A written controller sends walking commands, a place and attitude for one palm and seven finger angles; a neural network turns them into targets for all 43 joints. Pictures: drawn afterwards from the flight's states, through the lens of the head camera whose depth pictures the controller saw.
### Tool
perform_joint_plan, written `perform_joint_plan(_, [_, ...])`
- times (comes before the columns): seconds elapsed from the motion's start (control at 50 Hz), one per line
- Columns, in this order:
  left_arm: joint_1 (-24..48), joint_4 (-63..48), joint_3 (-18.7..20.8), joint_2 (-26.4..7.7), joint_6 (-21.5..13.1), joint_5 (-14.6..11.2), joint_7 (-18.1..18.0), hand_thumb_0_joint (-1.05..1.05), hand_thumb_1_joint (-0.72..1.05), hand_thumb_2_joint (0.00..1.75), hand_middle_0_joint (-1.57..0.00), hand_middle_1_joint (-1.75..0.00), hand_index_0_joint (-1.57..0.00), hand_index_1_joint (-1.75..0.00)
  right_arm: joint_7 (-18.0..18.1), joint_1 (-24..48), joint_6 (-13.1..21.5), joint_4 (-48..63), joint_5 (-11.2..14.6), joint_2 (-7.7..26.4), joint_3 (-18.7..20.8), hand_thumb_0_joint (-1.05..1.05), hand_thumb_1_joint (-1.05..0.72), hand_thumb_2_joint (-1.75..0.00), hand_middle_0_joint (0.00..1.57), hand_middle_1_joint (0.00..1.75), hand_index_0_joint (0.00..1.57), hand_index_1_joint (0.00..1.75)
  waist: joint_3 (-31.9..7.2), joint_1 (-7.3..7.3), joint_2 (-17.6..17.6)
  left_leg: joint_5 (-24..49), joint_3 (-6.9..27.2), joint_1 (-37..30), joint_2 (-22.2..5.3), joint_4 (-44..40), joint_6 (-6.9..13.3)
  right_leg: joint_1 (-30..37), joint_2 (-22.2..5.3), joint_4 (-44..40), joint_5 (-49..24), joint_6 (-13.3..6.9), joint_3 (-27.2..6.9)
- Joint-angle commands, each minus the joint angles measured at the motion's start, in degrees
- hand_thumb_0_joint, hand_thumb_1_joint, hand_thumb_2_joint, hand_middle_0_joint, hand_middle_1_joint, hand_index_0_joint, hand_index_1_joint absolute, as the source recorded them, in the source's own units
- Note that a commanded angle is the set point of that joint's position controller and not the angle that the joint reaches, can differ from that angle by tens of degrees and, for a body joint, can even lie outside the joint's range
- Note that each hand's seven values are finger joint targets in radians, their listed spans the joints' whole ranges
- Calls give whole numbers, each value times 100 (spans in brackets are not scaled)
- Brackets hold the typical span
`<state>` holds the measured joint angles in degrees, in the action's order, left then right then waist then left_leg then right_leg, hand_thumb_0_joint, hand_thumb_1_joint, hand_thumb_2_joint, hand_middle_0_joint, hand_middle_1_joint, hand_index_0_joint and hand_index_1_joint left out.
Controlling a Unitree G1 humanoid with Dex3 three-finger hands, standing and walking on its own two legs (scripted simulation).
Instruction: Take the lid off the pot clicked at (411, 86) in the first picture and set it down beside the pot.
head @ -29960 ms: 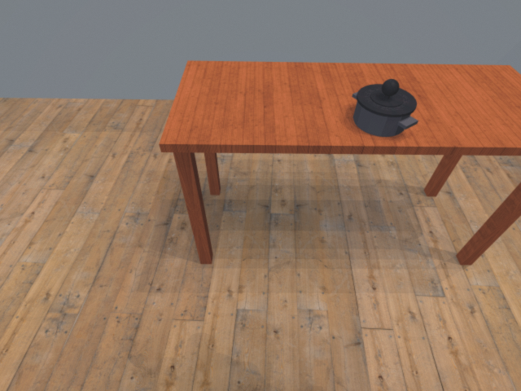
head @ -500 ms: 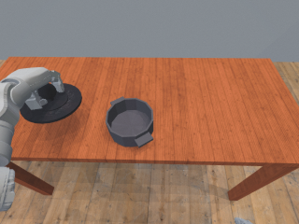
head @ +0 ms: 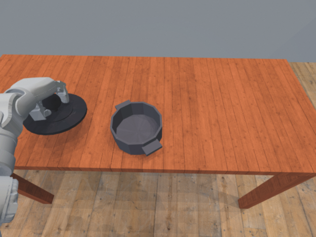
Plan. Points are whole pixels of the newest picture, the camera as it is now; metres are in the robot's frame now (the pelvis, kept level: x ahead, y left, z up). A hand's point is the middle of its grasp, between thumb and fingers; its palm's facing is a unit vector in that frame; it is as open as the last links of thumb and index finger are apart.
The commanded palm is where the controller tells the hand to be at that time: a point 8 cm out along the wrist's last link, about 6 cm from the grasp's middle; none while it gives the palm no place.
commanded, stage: lower the lid onto the table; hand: left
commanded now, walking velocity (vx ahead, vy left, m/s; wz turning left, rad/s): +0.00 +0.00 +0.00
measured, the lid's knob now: (51, 101) +0.44 +0.30 +0.07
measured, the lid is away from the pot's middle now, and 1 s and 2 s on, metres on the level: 0.23 0.23 0.24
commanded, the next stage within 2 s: open the fingers wide in 1.28 s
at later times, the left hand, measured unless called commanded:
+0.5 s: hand (49, 118) +0.40 +0.31 +0.05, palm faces -0.46 -0.06 -0.88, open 7.6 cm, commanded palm +0.42 +0.31 +0.11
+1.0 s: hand (53, 122) +0.41 +0.31 +0.02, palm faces -0.48 -0.07 -0.87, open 7.6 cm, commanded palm +0.43 +0.31 +0.08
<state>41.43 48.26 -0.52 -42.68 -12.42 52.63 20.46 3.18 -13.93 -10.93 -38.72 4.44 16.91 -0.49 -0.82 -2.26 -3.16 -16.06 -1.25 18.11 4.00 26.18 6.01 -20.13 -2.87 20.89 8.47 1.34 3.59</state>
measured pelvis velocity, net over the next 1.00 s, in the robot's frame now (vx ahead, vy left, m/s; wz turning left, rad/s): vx -0.01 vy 0.00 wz -0.03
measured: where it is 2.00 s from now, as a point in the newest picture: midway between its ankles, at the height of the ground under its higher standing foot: outside the picture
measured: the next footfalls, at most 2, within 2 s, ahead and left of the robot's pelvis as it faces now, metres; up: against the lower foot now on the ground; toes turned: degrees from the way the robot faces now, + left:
none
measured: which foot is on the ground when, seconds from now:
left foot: down 0.00-1.00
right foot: down 0.00-1.00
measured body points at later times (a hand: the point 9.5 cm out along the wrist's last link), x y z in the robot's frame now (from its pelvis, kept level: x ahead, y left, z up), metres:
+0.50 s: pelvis +0.00 +0.00 +0.00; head +0.07 +0.00 +0.44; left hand +0.42 +0.31 +0.10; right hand +0.07 -0.27 -0.13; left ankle -0.04 +0.04 -0.74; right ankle +0.01 -0.16 -0.74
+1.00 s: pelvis -0.01 +0.00 -0.01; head +0.07 +0.00 +0.43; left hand +0.43 +0.31 +0.07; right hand +0.03 -0.29 -0.13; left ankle -0.04 +0.04 -0.74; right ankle +0.01 -0.16 -0.74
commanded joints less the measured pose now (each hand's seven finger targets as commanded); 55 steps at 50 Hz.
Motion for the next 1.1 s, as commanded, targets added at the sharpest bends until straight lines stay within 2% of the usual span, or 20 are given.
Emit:
perform_joint_plan(0.0, [2305, -959, 962, -2100, -82, -55, -422, 0, 66, 104, -121, -112, -78, -97, 44, -107, 163, 549, -60, 901, 284, 0, -90, -90, 20, 30, 20, 30, -2419, -10, -364, 3858, 623, -1400, -521, 35, -436, 658, 278, 204, -1312, -435, -26])
perform_joint_plan(0.02, [2236, -803, 1129, -2296, -101, -73, -454, 0, 66, 104, -121, -112, -78, -97, 48, -148, 166, 524, -63, 957, 293, 0, -90, -90, 20, 30, 20, 30, -2335, -1, -232, 3733, 560, -1249, -509, 38, -402, 740, 255, 208, -1424, -440, -66])
perform_joint_plan(0.08, [2623, -887, 699, -1877, -38, -59, -457, 0, 66, 104, -121, -112, -78, -97, 42, -112, 136, 502, -48, 918, 287, 0, -90, -90, 20, 30, 20, 30, -2212, -72, -296, 3444, 551, -1137, -526, -45, -400, 587, 241, 198, -1280, -425, -36])
perform_joint_plan(0.12, [2763, -1144, 777, -2029, -68, 41, -512, 0, 66, 104, -121, -112, -78, -97, 35, -115, 161, 541, -68, 937, 320, 0, -90, -90, 20, 30, 20, 30, -2374, -52, -562, 3782, 604, -1408, -556, 12, -472, 479, 242, 206, -1250, -443, -52])
perform_joint_plan(0.14, [2713, -1334, 975, -2229, -96, 54, -551, 0, 66, 104, -121, -112, -78, -97, 31, -159, 169, 578, -86, 911, 327, 0, -90, -90, 20, 30, 20, 30, -2708, -12, -646, 4084, 660, -1600, -555, 42, -494, 604, 272, 251, -1327, -435, -49])
perform_joint_plan(0.22, [2345, -795, 1091, -2260, -143, -6, -601, 0, 66, 104, -121, -112, -78, -97, 67, -204, 158, 527, -90, 927, 309, 0, -90, -90, 20, 30, 20, 30, -2486, -37, -385, 3894, 555, -1311, -526, 88, -423, 642, 254, 255, -1447, -421, -70])
perform_joint_plan(0.24, [2439, -800, 844, -1991, -112, -23, -587, 0, 66, 104, -121, -112, -78, -97, 59, -182, 156, 519, -91, 896, 300, 0, -90, -90, 20, 30, 20, 30, -2445, -76, -410, 3743, 552, -1280, -537, 55, -423, 579, 256, 240, -1352, -402, -61])
perform_joint_plan(0.32, [2516, -897, 589, -1703, -127, 20, -583, 0, 66, 104, -121, -112, -78, -97, 36, -209, 148, 492, -84, 926, 345, 0, -90, -90, 20, 30, 20, 30, -2326, -118, -440, 3787, 577, -1370, -561, 122, -457, 285, 267, 246, -1221, -422, -48])
perform_joint_plan(0.4, [2422, -542, 798, -1968, -147, 6, -602, 0, 66, 104, -121, -112, -78, -97, 90, -287, 152, 449, -68, 930, 309, 0, -90, -90, 20, 30, 20, 30, -2335, -100, -183, 3326, 504, -1110, -497, 126, -363, 405, 292, 301, -1177, -427, -61])
perform_joint_plan(0.42, [2611, -706, 923, -2189, -191, 13, -621, 0, 66, 104, -121, -112, -78, -97, 109, -306, 155, 429, -81, 982, 311, 0, -90, -90, 20, 30, 20, 30, -2423, -103, -297, 3344, 501, -1131, -502, 122, -384, 426, 265, 300, -1207, -435, -75])
perform_joint_plan(0.44, [2813, -934, 877, -2163, -208, 54, -650, 0, 66, 104, -121, -112, -78, -97, 118, -302, 157, 434, -81, 934, 323, 0, -90, -90, 20, 30, 20, 30, -2632, -114, -534, 3502, 529, -1317, -505, 113, -414, 421, 281, 323, -1209, -427, -74])
perform_joint_plan(0.48, [2711, -750, 732, -1960, -220, 98, -687, 0, 66, 104, -121, -112, -78, -97, 136, -327, 189, 404, -80, 919, 315, 0, -90, -90, 20, 30, 20, 30, -2487, -133, -611, 3628, 551, -1363, -534, 181, -464, 195, 298, 330, -1119, -430, -38])
perform_joint_plan(0.54, [2552, -564, 997, -2244, -255, 110, -775, 0, 66, 104, -121, -112, -78, -97, 147, -375, 213, 377, -85, 942, 312, 0, -90, -90, 20, 30, 20, 30, -2484, -96, -493, 3534, 514, -1212, -512, 218, -436, 280, 304, 368, -1155, -432, -70])
perform_joint_plan(0.64, [2285, -80, 692, -1847, -198, 120, -803, 0, 66, 104, -121, -112, -78, -97, 100, -444, 209, 332, -75, 969, 321, 0, -90, -90, 20, 30, 20, 30, -2130, -144, -304, 3253, 473, -876, -523, 283, -438, -4, 317, 437, -1002, -427, -39])
perform_joint_plan(0.7, [2318, -92, 740, -1994, -194, 173, -812, 0, 66, 104, -121, -112, -78, -97, 112, -476, 208, 384, -62, 984, 317, 0, -90, -90, 20, 30, 20, 30, -2260, -124, -274, 2893, 427, -717, -458, 298, -384, 52, 319, 497, -954, -450, -64])
perform_joint_plan(0.8, [2788, -603, 908, -2270, -326, 236, -864, 0, 66, 104, -121, -112, -78, -97, 202, -611, 234, 362, -77, 979, 345, 0, -90, -90, 20, 30, 20, 30, -2849, -155, -753, 3514, 535, -1263, -493, 436, -478, -85, 335, 592, -998, -442, -49])
perform_joint_plan(0.86, [2462, -86, 1024, -2355, -340, 180, -906, 0, 66, 104, -121, -112, -78, -97, 242, -681, 257, 306, -81, 1003, 312, 0, -90, -90, 20, 30, 20, 30, -2574, -183, -398, 3180, 465, -848, -480, 501, -410, -134, 353, 630, -970, -423, -44])
perform_joint_plan(0.9, [2434, 185, 767, -2088, -282, 169, -908, 0, 66, 104, -121, -112, -78, -97, 242, -696, 259, 277, -62, 1015, 298, 0, -90, -90, 20, 30, 20, 30, -2263, -239, -227, 2733, 396, -507, -457, 489, -361, -269, 356, 648, -859, -431, -40])
perform_joint_plan(1.0, [2431, -41, 802, -2127, -347, 338, -944, 0, 66, 104, -121, -112, -78, -97, 180, -796, 236, 287, -77, 1019, 348, 0, -90, -90, 20, 30, 20, 30, -2580, -168, -688, 3322, 502, -870, -495, 652, -522, -571, 382, 805, -779, -463, -5])
perform_joint_plan(1.08, [2366, 92, 849, -2179, -354, 271, -978, 0, 66, 104, -121, -112, -78, -97, 201, -855, 198, 308, -86, 1024, 344, 0, -90, -90, 20, 30, 20, 30, -2700, -218, -386, 3149, 433, -626, -468, 752, -442, -458, 386, 868, -904, -425, -50])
